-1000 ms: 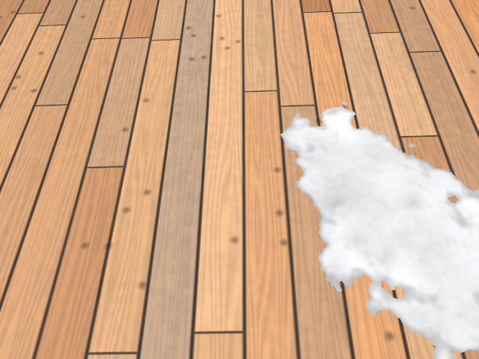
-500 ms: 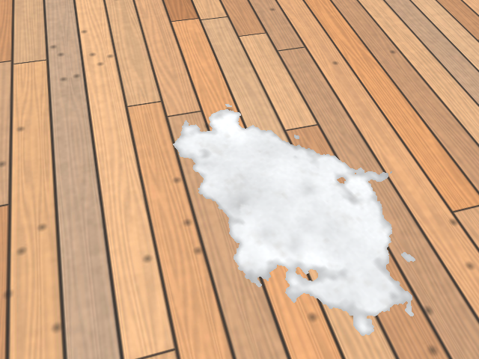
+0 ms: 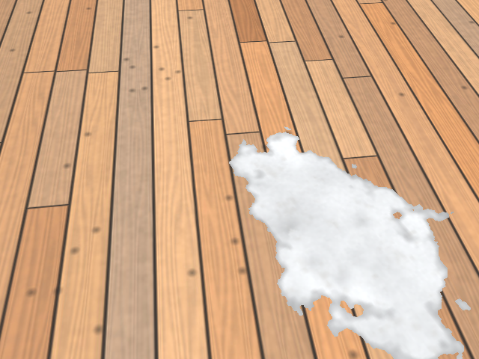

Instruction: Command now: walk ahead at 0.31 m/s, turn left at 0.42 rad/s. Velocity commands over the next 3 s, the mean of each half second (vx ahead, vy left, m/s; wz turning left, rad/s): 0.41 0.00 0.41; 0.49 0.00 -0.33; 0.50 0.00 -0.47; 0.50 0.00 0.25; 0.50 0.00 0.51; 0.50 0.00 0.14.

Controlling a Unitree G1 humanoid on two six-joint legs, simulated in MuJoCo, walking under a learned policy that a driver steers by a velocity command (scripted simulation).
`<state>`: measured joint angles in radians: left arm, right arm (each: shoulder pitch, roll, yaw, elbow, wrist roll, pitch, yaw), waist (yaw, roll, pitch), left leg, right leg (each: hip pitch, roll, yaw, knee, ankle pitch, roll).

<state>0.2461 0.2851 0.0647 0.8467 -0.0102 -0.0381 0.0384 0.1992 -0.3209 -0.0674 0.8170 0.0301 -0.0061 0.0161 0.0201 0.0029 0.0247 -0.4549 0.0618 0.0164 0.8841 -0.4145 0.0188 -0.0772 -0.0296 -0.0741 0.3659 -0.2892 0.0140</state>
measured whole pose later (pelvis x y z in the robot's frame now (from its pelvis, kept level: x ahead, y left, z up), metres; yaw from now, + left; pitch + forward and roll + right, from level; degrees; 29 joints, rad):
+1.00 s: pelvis +0.52 +0.15 +0.00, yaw +0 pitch +2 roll -1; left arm 0.35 0.29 0.06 0.76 -0.03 -0.05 0.01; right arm 0.07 -0.28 -0.01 0.63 0.00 -0.10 0.01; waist 0.09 0.03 0.04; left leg -0.60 0.05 -0.12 0.56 0.02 -0.07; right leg -0.13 0.12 0.16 0.38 -0.28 -0.06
